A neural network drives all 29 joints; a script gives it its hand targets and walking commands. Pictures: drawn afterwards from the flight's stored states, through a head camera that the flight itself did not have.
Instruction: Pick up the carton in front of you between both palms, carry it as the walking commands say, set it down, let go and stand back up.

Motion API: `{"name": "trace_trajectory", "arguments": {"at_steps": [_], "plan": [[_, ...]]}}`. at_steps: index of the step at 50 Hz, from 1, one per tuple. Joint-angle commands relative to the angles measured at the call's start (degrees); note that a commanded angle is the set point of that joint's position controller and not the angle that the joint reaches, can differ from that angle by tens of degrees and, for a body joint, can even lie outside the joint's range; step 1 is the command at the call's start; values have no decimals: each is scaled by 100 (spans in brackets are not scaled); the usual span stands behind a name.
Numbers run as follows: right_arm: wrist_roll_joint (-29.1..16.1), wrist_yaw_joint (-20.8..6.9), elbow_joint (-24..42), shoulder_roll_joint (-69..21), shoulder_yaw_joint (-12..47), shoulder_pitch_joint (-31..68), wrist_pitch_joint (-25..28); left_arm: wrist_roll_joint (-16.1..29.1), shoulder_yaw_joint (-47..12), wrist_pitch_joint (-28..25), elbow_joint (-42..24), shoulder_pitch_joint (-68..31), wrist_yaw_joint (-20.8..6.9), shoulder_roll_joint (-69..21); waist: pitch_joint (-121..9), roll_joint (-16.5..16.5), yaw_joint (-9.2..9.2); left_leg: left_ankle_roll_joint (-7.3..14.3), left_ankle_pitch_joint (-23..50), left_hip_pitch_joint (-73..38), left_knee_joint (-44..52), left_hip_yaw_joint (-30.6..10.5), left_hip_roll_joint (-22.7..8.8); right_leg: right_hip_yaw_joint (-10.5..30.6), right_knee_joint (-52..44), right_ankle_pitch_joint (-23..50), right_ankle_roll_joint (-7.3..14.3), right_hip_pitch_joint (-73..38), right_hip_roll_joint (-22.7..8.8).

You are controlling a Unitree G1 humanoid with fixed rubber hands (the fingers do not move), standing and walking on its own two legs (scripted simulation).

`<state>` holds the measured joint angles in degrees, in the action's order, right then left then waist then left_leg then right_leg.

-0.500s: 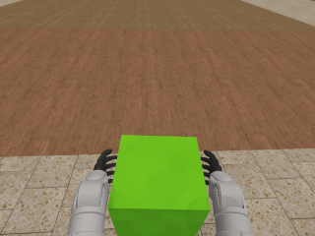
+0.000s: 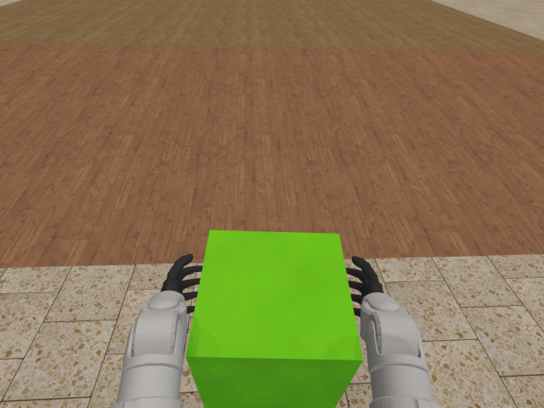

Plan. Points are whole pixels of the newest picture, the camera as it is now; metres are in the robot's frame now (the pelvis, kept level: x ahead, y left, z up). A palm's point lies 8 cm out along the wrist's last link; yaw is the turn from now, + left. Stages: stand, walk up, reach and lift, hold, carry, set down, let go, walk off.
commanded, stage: hold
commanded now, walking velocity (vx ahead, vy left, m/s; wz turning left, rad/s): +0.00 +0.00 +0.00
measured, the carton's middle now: (271, 326) +0.29 +0.00 -0.02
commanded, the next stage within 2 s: carry in 0.40 s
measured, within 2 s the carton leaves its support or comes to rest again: neither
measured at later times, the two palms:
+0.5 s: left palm (172, 297) +0.29 +0.15 +0.05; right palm (369, 299) +0.29 -0.15 +0.05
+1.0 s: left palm (175, 215) +0.45 +0.18 +0.08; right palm (338, 212) +0.46 -0.12 +0.08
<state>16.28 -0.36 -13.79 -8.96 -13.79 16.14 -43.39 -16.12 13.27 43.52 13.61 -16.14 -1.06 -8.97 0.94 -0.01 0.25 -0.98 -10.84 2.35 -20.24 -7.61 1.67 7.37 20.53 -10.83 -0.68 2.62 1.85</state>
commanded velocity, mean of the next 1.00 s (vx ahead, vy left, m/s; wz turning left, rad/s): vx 0.32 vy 0.00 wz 0.00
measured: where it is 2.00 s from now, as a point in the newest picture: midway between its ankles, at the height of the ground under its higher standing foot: (254, 302)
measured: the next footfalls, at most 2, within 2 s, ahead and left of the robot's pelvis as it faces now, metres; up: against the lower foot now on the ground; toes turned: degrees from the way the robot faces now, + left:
right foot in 0.78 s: +0.13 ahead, -0.10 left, +0.00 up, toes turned -8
left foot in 1.08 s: +0.38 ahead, +0.13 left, +0.00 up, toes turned +11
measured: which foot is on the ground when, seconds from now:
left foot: down 0.00-0.80, up 0.82-1.00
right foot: down 0.00-0.62, up 0.64-0.76, down 0.78-1.00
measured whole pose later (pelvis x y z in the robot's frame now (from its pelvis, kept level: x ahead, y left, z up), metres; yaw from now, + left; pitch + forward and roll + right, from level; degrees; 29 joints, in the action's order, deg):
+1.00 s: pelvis +0.19 +0.02 +0.00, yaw +1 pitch +6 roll +1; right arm 5.0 5.4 20.1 -7.4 -6.6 7.5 -68.5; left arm -5.8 4.6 69.2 -20.8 -7.4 5.8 -7.5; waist -7.7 1.8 1.4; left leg 0.1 -20.7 29.2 -41.3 8.0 -2.9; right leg -8.6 18.3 -17.9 -0.5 6.2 -3.3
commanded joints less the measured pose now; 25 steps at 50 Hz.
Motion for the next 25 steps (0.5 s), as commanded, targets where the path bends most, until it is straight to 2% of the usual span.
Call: {"name": "trace_trajectory", "arguments": {"at_steps": [1,19,20,21,22,23,25], "plan": [[-1533,-1341,170,-5215,3151,2716,142,1479,-3084,-152,-156,-2684,-1282,-5187,-1249,12,-1,-16,869,-212,292,403,403,-377,-308,888,-43,-227,369],[-1543,-1333,275,-5161,3175,2600,126,1510,-3124,-124,-277,-2563,-1257,-5166,-1211,-6,-1,-28,925,-235,301,398,402,-371,-316,903,-33,-218,385],[-1571,-1326,336,-5187,3294,2693,113,1586,-3215,-125,-349,-2659,-1249,-5216,-1228,48,-4,105,-8,544,-188,272,-611,-220,125,-44,53,472,-648],[-1572,-1317,365,-5147,3251,2684,104,1599,-3171,-117,-356,-2643,-1234,-5157,-1317,82,26,135,-1275,743,-36,56,-550,14,-61,-1335,114,640,-615],[-1670,-1299,529,-5157,3375,2720,87,1651,-3307,-97,-497,-2645,-1215,-5162,-1162,80,22,157,-2376,1076,-3,56,-475,118,-192,-2503,169,969,-581],[-1746,-1274,663,-5166,3476,2769,57,1715,-3415,-64,-636,-2718,-1186,-5177,-1046,125,16,160,-2872,1337,-107,121,-430,182,-225,-3048,225,1140,-600],[-1925,-1211,1010,-5111,3736,2836,-44,1877,-3667,39,-958,-2714,-1109,-5164,-1227,310,44,109,-2006,1427,-650,478,-339,296,-253,-2571,324,1129,-814]]}}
